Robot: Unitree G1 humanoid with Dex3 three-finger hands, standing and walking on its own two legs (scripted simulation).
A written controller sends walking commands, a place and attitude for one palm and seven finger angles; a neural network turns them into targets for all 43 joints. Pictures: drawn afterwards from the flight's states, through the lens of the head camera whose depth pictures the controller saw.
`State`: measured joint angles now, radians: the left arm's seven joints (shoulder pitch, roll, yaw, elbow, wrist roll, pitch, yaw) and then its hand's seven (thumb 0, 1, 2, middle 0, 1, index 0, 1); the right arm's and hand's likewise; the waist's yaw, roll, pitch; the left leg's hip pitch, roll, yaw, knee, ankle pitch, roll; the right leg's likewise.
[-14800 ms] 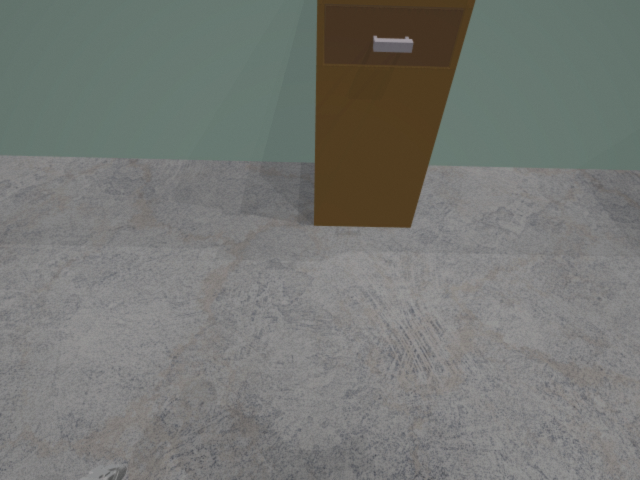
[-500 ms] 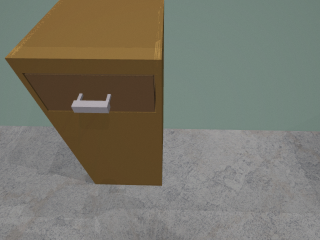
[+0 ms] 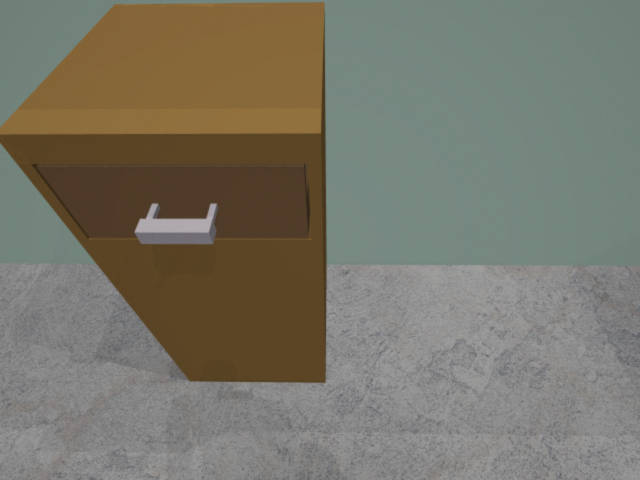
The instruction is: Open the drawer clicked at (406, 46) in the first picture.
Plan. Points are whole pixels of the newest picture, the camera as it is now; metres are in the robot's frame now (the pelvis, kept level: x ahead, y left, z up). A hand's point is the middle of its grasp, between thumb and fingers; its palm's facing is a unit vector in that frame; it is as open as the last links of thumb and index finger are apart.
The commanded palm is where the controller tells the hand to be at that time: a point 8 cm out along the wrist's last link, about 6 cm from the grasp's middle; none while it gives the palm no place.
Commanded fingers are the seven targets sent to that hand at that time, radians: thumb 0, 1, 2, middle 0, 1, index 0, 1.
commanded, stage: come to a stop and stand still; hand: left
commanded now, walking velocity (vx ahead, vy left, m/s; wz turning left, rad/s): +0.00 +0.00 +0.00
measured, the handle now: (180, 220) +0.47 +0.24 +0.04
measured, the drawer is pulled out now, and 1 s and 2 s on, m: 0.00 0.00 0.00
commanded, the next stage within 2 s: look again from close up in 0.36 s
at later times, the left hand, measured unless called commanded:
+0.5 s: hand out of the picture +0.05 +0.18 -0.17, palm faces +0.01 -0.97 -0.23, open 7.3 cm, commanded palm none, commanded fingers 0.00 0.90 0.90 -0.20 -0.30 -0.20 -0.30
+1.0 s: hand out of the picture +0.00 +0.17 -0.17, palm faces +0.01 -0.98 -0.20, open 7.4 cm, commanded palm none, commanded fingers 0.00 0.90 0.90 -0.20 -0.30 -0.20 -0.30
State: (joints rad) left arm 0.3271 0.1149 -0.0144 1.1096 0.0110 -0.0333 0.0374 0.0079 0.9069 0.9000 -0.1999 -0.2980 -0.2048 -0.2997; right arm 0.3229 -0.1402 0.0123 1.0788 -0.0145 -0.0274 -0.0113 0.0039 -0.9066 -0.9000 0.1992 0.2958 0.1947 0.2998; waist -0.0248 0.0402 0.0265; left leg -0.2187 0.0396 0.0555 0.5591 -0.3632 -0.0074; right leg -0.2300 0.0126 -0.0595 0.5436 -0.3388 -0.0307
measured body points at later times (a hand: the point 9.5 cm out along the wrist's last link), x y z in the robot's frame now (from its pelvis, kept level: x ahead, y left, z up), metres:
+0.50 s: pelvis +0.02 +0.00 +0.01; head +0.04 +0.00 +0.45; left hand +0.05 +0.23 -0.15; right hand +0.03 -0.22 -0.16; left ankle -0.04 +0.12 -0.73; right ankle -0.03 -0.10 -0.73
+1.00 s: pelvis +0.00 +0.00 +0.01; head +0.02 -0.01 +0.46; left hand +0.00 +0.22 -0.15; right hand -0.01 -0.21 -0.16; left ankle -0.04 +0.12 -0.73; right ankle -0.03 -0.10 -0.73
